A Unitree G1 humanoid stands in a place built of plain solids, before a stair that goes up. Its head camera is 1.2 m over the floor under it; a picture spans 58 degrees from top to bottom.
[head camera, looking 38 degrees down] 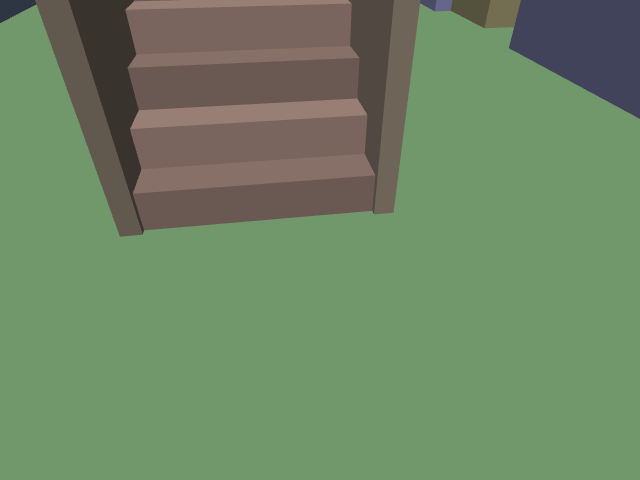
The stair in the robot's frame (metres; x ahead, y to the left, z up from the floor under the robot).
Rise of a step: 0.20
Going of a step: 0.22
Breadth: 1.09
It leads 9 degrees to the left of straight ahead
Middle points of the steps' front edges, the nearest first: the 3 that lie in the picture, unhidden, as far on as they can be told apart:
1.69 0.28 0.20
1.91 0.31 0.40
2.13 0.34 0.60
